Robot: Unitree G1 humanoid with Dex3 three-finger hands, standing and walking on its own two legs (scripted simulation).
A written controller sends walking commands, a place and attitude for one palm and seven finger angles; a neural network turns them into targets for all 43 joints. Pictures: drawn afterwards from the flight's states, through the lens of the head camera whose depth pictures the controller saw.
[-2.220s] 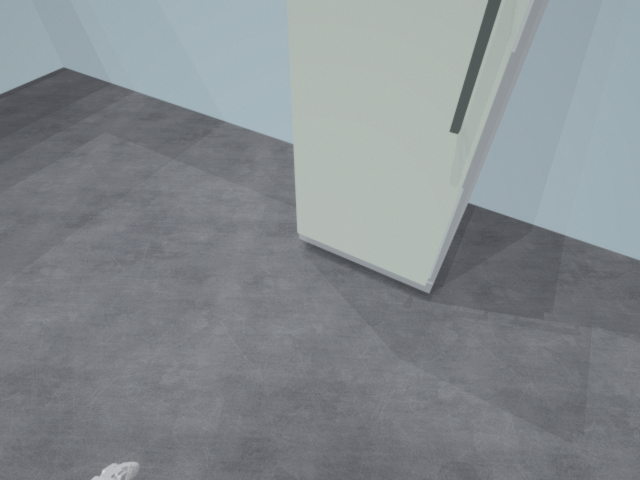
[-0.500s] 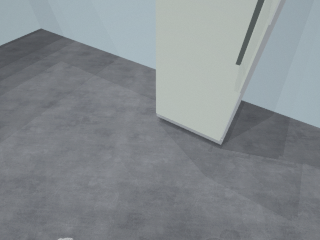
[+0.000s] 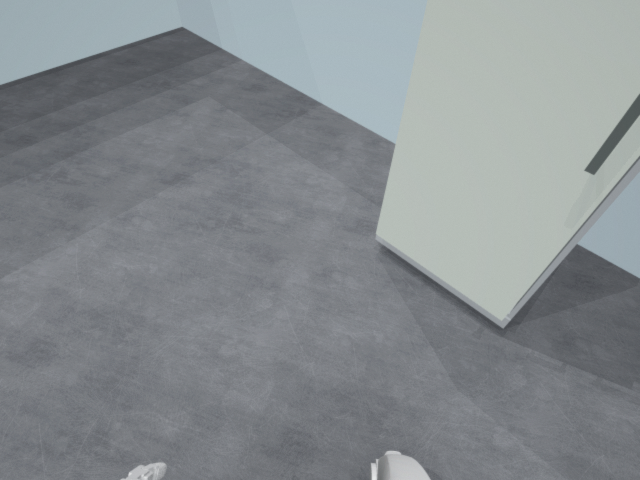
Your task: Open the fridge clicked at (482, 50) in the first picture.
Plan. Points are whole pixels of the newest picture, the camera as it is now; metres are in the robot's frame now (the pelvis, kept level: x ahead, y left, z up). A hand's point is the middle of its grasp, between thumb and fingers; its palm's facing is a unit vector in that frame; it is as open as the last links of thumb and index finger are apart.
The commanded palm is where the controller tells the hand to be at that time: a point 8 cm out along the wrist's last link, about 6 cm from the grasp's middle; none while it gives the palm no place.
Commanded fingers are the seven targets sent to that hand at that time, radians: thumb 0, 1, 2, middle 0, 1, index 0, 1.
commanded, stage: walk to a spot facing it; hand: right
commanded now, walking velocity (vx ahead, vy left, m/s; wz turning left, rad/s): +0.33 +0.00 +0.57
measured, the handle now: out of the picture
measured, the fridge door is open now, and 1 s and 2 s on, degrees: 0 0 0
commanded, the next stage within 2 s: none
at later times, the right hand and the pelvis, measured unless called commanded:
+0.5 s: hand (489, 378) +0.31 -0.28 -0.17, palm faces -0.23 +0.95 -0.20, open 7.4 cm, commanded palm none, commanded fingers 0.00 -0.90 -0.90 0.20 0.30 0.20 0.30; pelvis +0.16 -0.10 +0.00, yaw +18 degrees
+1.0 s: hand (402, 321) +0.42 -0.15 -0.18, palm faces -0.57 +0.80 -0.21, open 7.4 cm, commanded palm none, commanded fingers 0.00 -0.90 -0.90 0.20 0.30 0.20 0.30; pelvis +0.22 -0.06 -0.02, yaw +36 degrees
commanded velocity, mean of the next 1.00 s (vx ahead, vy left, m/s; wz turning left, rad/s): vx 0.05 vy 0.00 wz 0.60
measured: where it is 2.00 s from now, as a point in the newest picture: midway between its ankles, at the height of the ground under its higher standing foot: (355, 471)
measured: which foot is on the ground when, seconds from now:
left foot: down 0.00-0.20, up 0.22-0.80, down 0.82-1.00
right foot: up 0.00-0.18, down 0.20-0.82, up 0.84-1.00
